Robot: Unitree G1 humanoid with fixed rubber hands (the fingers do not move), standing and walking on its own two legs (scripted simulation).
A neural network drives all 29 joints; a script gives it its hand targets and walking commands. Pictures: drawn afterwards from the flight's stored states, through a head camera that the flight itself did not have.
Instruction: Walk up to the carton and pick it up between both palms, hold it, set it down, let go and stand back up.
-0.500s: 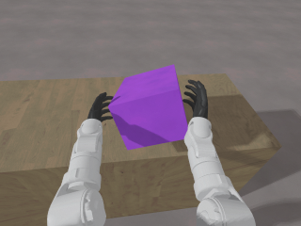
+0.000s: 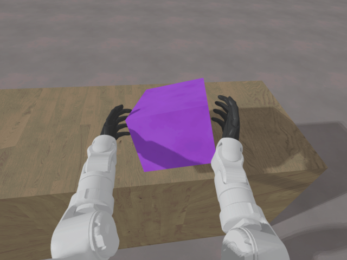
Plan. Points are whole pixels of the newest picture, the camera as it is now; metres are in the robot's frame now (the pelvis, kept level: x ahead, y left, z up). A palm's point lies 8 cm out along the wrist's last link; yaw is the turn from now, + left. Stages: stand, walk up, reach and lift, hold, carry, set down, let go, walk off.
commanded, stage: set down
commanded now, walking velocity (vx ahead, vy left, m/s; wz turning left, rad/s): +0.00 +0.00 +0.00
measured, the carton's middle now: (176, 120) +0.51 -0.05 +0.03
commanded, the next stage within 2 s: none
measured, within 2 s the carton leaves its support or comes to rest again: neither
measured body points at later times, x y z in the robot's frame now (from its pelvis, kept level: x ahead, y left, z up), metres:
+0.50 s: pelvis +0.01 +0.00 +0.00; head +0.04 +0.02 +0.45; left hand +0.45 +0.12 +0.07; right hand +0.39 -0.16 +0.10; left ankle +0.00 +0.14 -0.75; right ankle +0.00 -0.13 -0.75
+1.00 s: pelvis +0.02 +0.00 +0.00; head +0.07 +0.03 +0.45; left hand +0.48 +0.11 +0.08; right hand +0.39 -0.17 +0.08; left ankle +0.00 +0.14 -0.75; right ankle +0.00 -0.13 -0.75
